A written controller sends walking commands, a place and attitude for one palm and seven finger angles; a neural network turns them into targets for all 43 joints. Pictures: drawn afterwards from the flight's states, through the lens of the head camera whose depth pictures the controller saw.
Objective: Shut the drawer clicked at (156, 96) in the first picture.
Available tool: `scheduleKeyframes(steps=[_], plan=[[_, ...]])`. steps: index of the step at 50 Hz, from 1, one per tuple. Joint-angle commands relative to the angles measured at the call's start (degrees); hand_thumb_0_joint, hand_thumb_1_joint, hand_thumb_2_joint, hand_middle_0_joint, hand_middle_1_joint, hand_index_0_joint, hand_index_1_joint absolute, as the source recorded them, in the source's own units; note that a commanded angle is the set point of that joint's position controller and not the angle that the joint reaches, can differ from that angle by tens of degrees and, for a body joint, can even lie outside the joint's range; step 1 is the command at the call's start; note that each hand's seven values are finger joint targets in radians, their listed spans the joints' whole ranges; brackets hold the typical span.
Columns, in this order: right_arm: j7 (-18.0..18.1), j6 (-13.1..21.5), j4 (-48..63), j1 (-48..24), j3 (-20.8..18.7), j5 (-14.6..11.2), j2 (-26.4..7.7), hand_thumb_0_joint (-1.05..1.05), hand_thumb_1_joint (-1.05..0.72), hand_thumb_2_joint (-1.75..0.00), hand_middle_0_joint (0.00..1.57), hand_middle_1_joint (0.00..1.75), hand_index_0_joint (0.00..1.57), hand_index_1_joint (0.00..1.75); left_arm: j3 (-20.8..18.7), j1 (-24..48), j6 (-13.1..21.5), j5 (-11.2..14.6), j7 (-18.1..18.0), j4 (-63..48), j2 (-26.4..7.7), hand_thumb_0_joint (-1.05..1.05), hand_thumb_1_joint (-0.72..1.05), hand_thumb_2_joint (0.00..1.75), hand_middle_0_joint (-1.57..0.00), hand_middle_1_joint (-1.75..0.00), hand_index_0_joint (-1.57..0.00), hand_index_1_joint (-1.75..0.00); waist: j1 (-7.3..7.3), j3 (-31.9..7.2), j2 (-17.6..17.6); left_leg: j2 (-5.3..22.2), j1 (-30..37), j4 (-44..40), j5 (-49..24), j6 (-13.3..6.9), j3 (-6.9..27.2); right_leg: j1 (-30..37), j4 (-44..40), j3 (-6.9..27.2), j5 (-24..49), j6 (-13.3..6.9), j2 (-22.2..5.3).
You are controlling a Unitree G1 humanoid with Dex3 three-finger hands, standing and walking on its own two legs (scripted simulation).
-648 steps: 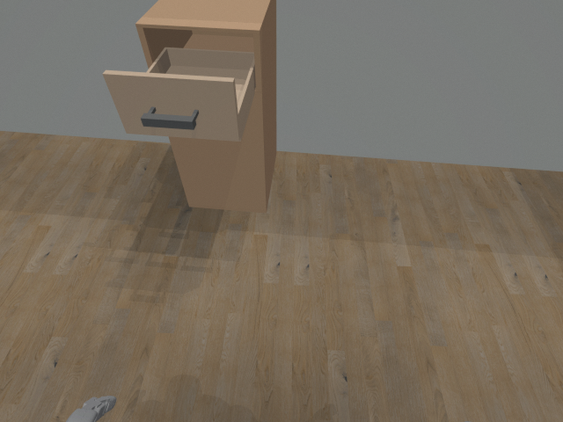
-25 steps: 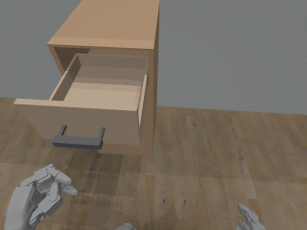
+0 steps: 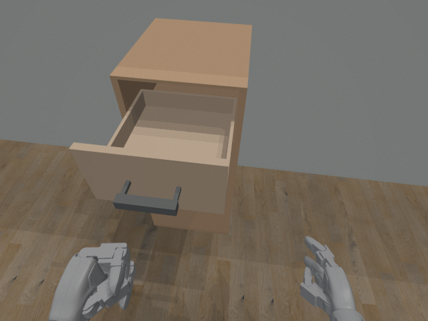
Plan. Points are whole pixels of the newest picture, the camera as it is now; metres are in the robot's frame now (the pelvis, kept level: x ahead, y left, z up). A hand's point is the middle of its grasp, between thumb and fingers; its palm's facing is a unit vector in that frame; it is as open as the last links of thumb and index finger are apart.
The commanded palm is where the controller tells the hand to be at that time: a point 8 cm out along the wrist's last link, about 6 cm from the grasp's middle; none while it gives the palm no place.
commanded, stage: raise the hand and make a fist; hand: left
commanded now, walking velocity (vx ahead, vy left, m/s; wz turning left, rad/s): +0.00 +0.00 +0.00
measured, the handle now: (149, 196) +0.36 +0.18 +0.01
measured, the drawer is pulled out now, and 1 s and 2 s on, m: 0.27 0.27 0.27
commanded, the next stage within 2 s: bring the fist close to the handle in 0.48 s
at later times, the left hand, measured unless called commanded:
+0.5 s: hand (124, 274) +0.17 +0.15 +0.11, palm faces +0.01 -1.00 -0.06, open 3.3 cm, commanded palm +0.13 +0.21 +0.11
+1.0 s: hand (144, 266) +0.20 +0.14 +0.06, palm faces -0.02 -1.00 -0.06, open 3.3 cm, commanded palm +0.17 +0.20 +0.07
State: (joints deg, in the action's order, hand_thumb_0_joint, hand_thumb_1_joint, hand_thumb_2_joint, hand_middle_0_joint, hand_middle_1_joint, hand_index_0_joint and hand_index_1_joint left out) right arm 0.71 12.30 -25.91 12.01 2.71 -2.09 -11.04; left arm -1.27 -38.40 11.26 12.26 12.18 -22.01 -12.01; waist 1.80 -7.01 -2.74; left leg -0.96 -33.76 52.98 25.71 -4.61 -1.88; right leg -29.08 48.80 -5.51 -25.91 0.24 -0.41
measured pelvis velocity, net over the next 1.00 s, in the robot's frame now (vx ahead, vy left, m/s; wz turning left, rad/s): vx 0.01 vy -0.04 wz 0.01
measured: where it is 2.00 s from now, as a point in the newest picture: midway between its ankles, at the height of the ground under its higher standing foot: outside the picture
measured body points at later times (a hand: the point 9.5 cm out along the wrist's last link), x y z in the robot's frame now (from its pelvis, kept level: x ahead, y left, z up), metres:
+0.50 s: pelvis +0.00 -0.02 +0.00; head +0.00 -0.02 +0.45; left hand +0.16 +0.20 +0.11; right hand +0.17 -0.25 -0.05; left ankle +0.01 +0.06 -0.69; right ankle -0.01 -0.13 -0.69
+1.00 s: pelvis +0.01 -0.04 +0.00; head +0.04 -0.05 +0.45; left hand +0.19 +0.19 +0.07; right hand +0.19 -0.28 -0.07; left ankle +0.01 +0.06 -0.69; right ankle -0.01 -0.13 -0.69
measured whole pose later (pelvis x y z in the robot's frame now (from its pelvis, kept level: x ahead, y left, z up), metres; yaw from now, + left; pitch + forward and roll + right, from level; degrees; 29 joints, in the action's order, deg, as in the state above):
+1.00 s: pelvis +0.01 -0.04 +0.00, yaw +0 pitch +9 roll -1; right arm 2.5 13.7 -31.8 13.4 0.5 -1.9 -13.8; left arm -8.7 -29.6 17.9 15.9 16.0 -7.4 -13.2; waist -0.3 -6.0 -2.4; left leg 0.5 -36.2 52.6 25.3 -1.1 -0.2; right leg -32.3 50.2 -6.9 -27.1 -3.2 1.2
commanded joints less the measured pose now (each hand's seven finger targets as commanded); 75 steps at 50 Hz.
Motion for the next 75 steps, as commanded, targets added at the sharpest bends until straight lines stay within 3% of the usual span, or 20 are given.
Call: scheduleKeyframes(steps=[1,4,7,9,17,19,25,29,32,35,39,41,45,52,56,60,66,68,71,75], plan=[[0.46,2.85,8.94,-2.64,-3.58,-0.49,-7.75,0.00,-0.90,-0.90,0.20,0.30,0.20,0.30,-4.02,1.32,4.15,0.57,-2.88,-17.28,-3.54,0.00,0.90,0.90,-1.40,-1.60,-1.40,-1.60,-0.89,-3.71,-1.24,4.23,10.61,-13.83,-13.76,5.42,10.11,-3.91,-4.39,-1.14,7.51,-1.72,1.87],[0.38,2.98,8.72,-2.62,-3.34,-0.58,-7.93,0.00,-0.90,-0.90,0.20,0.30,0.20,0.30,-3.09,1.64,4.11,-0.19,-3.86,-17.58,-3.08,0.00,0.90,0.90,-1.40,-1.60,-1.40,-1.60,-1.15,-2.72,-2.52,4.36,10.65,-14.59,-11.16,5.68,10.60,-4.20,-4.58,-0.86,6.30,-1.72,1.68],[0.57,2.85,8.13,-3.41,-3.33,-0.65,-8.50,0.00,-0.90,-0.90,0.20,0.30,0.20,0.30,-2.05,0.50,2.65,-0.39,-3.06,-12.59,-1.83,0.00,0.90,0.90,-1.40,-1.60,-1.40,-1.60,-1.75,-0.26,1.26,3.81,7.78,-14.93,-6.58,4.93,10.15,-3.84,-5.74,-0.88,5.01,-1.60,1.72],[0.75,3.02,8.61,-3.57,-3.40,-0.85,-8.68,0.00,-0.90,-0.90,0.20,0.30,0.20,0.30,-1.88,0.05,2.04,-0.25,-2.28,-12.95,-2.06,0.00,0.90,0.90,-1.40,-1.60,-1.40,-1.60,-1.47,-0.56,0.98,3.25,6.90,-14.97,-5.23,4.57,9.30,-3.01,-6.22,-0.60,4.41,-1.69,1.56],[1.38,4.55,7.43,-3.07,-3.44,-0.73,-7.95,0.00,-0.90,-0.90,0.20,0.30,0.20,0.30,-8.09,1.86,4.96,1.20,-4.16,-16.67,-6.40,0.00,0.90,0.90,-1.40,-1.60,-1.40,-1.60,-0.16,-3.71,-2.20,2.78,8.16,-14.01,-9.15,4.41,7.57,-0.44,-6.90,-0.10,5.60,-2.27,1.49],[1.06,5.15,7.25,-2.85,-3.41,-0.75,-7.91,0.00,-0.90,-0.90,0.20,0.30,0.20,0.30,-5.71,0.90,5.64,1.83,-3.98,-15.92,-3.95,0.00,0.90,0.90,-1.40,-1.60,-1.40,-1.60,-0.99,-3.01,-1.74,2.61,8.19,-13.26,-10.05,4.12,7.06,-1.16,-7.10,-0.19,6.33,-2.04,1.47],[1.29,5.30,5.87,-3.07,-4.26,-1.08,-8.84,0.00,-0.90,-0.90,0.20,0.30,0.20,0.30,-7.77,-0.68,4.07,2.29,-1.12,-8.25,-5.48,0.00,0.90,0.90,-1.40,-1.60,-1.40,-1.60,-1.49,-0.62,2.46,1.79,5.10,-12.02,-9.33,3.20,5.29,-0.18,-9.24,1.12,7.09,-1.65,1.28],[1.88,5.45,6.16,-3.13,-4.24,-1.20,-8.44,0.00,-0.90,-0.90,0.20,0.30,0.20,0.30,-9.70,0.91,4.53,2.94,-0.08,-10.82,-7.11,0.00,0.90,0.90,-1.40,-1.60,-1.40,-1.60,-1.09,-2.95,1.62,1.32,6.54,-11.61,-11.92,2.83,4.46,1.84,-9.78,2.04,9.78,-1.58,0.98],[2.35,5.28,4.24,-3.14,-4.15,-0.87,-8.48,0.00,-0.90,-0.90,0.20,0.30,0.20,0.30,-12.49,4.37,6.15,4.06,0.09,-6.81,-8.26,0.00,0.90,0.90,-1.40,-1.60,-1.40,-1.60,-1.79,-0.63,3.15,1.15,4.83,-10.35,-11.20,2.82,4.40,0.55,-10.49,2.91,8.93,-1.40,1.12],[2.34,5.82,3.65,-2.55,-3.92,-0.79,-8.81,0.00,-0.90,-0.90,0.20,0.30,0.20,0.30,-10.39,7.43,8.61,4.58,1.37,-4.74,-6.31,0.00,0.90,0.90,-1.40,-1.60,-1.40,-1.60,-2.87,-0.20,1.05,0.83,4.88,-9.25,-10.90,2.78,4.34,-1.18,-9.83,3.09,8.76,-1.37,1.03],[2.13,6.19,3.32,-2.03,-4.23,-0.61,-9.22,0.00,-0.90,-0.90,0.20,0.30,0.20,0.30,-9.47,8.62,9.43,4.35,3.26,-1.46,-6.28,0.00,0.90,0.90,-1.40,-1.60,-1.40,-1.60,-3.21,-3.44,1.19,0.50,4.61,-7.66,-12.06,2.60,4.11,-0.94,-9.40,4.21,10.86,-1.12,0.59],[2.26,5.85,3.04,-2.00,-4.63,-0.53,-9.38,0.00,-0.90,-0.90,0.20,0.30,0.20,0.30,-12.12,8.08,9.47,4.39,4.00,0.84,-8.28,0.00,0.90,0.90,-1.40,-1.60,-1.40,-1.60,-2.63,-5.50,2.90,0.40,3.61,-6.85,-13.78,2.64,3.87,0.80,-9.12,5.12,13.26,-0.90,0.13],[2.12,5.11,3.21,-2.33,-4.66,-0.48,-8.87,0.00,-0.90,-0.90,0.20,0.30,0.20,0.30,-12.44,9.00,9.94,4.50,4.08,1.26,-8.00,0.00,0.90,0.90,-1.40,-1.60,-1.40,-1.60,-2.19,-7.38,0.65,0.31,4.06,-6.28,-16.96,2.68,3.42,1.80,-7.50,4.80,18.80,-0.76,-0.12],[2.20,3.80,2.30,-2.53,-4.88,0.09,-9.22,0.00,-0.90,-0.90,0.20,0.30,0.20,0.30,-12.27,12.13,12.47,4.35,3.06,6.78,-7.30,0.00,0.90,0.90,-1.40,-1.60,-1.40,-1.60,-2.92,-5.33,3.85,0.34,-0.01,-4.48,-14.90,2.70,3.47,-1.21,-6.04,5.15,16.51,-0.50,0.01],[1.93,3.76,2.99,-1.94,-5.32,0.08,-9.22,0.00,-0.90,-0.90,0.20,0.30,0.20,0.30,-10.78,11.93,14.03,4.01,3.64,7.04,-6.36,0.00,0.90,0.90,-1.40,-1.60,-1.40,-1.60,-2.55,-9.50,1.07,0.47,0.76,-3.39,-16.12,2.72,3.25,-2.52,-3.45,4.46,17.27,-0.87,0.15],[1.78,3.26,2.93,-1.59,-5.50,0.27,-9.31,0.00,-0.90,-0.90,0.20,0.30,0.20,0.30,-11.16,13.52,15.06,3.74,2.97,7.47,-7.14,0.00,0.90,0.90,-1.40,-1.60,-1.40,-1.60,-2.57,-11.65,2.22,0.60,-0.67,-1.98,-16.95,2.73,3.34,-2.99,-1.45,4.42,18.46,-0.84,0.25],[1.65,2.12,2.74,-1.69,-5.32,0.57,-9.48,0.00,-0.90,-0.90,0.20,0.30,0.20,0.30,-10.59,18.52,16.73,3.27,1.76,11.00,-6.57,0.00,0.90,0.90,-1.40,-1.60,-1.40,-1.60,-3.24,-10.30,1.97,0.79,-4.76,0.29,-13.35,2.84,3.48,-7.76,0.94,4.33,13.64,-1.09,0.49],[1.65,1.45,2.92,-1.57,-5.39,0.66,-9.70,0.00,-0.90,-0.90,0.20,0.30,0.20,0.30,-10.96,18.47,16.69,3.05,1.84,13.05,-6.74,0.00,0.90,0.90,-1.40,-1.60,-1.40,-1.60,-3.02,-10.83,3.32,0.88,-6.33,0.93,-12.73,2.75,3.54,-8.08,1.62,4.46,12.65,-1.14,0.62],[1.59,1.35,3.41,-1.43,-5.22,0.64,-9.83,0.00,-0.90,-0.90,0.20,0.30,0.20,0.30,-9.53,21.57,16.99,3.03,2.45,12.08,-6.45,0.00,0.90,0.90,-1.40,-1.60,-1.40,-1.60,-3.09,-13.26,-0.04,0.89,-6.12,1.92,-13.01,2.80,3.54,-8.89,2.87,4.63,12.71,-1.38,0.48],[1.62,0.67,3.44,-0.87,-5.20,0.71,-10.19,0.00,-0.90,-0.90,0.20,0.30,0.20,0.30,-8.92,24.46,16.44,2.94,2.27,13.36,-6.45,0.00,0.90,0.90,-1.40,-1.60,-1.40,-1.60,-3.78,-14.24,1.33,1.20,-7.01,3.02,-12.90,2.73,4.13,-10.83,4.23,4.02,12.33,-1.35,0.82]])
